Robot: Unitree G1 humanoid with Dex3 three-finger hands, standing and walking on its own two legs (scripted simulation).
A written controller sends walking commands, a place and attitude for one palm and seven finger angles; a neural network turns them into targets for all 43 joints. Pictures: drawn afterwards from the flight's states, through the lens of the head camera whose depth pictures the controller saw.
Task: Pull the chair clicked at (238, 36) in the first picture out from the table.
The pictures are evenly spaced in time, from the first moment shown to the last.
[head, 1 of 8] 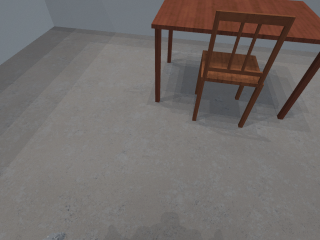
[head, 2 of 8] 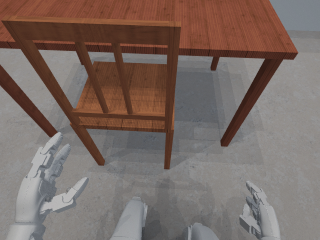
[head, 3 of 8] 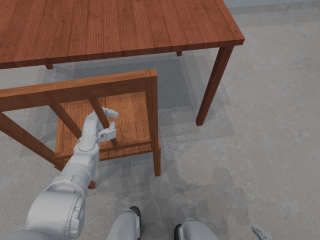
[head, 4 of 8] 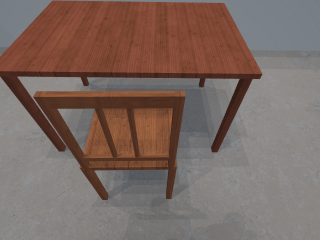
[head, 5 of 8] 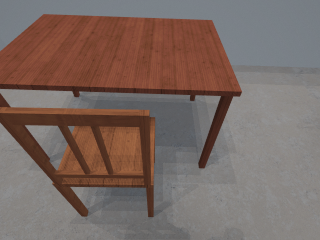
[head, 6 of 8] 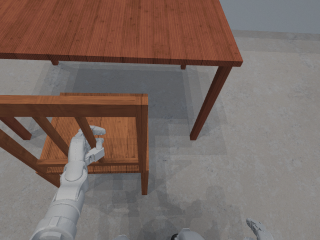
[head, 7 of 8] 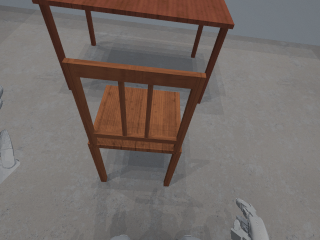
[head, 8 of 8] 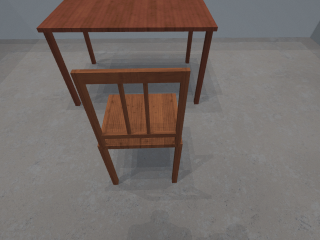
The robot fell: no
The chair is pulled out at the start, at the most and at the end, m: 0.00 0.60 0.60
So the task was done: yes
